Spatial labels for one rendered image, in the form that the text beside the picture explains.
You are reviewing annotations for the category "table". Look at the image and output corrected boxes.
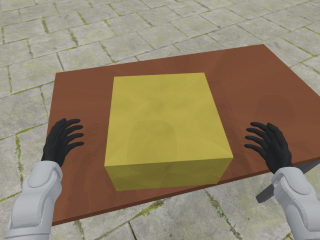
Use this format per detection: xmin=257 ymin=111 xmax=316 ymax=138
xmin=45 ymin=44 xmax=320 ymax=226

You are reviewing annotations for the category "right robot hand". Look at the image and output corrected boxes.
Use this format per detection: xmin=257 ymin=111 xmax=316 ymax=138
xmin=244 ymin=122 xmax=293 ymax=174

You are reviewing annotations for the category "robot left forearm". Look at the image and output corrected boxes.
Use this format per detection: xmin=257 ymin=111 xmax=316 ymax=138
xmin=5 ymin=160 xmax=63 ymax=240

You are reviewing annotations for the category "robot right forearm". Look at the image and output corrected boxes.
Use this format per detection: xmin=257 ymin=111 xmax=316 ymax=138
xmin=271 ymin=167 xmax=320 ymax=240

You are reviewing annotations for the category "left robot hand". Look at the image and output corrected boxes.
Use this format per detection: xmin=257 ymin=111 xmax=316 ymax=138
xmin=41 ymin=118 xmax=84 ymax=168

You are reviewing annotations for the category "carton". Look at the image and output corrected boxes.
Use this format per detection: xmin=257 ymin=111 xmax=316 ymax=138
xmin=104 ymin=72 xmax=234 ymax=191

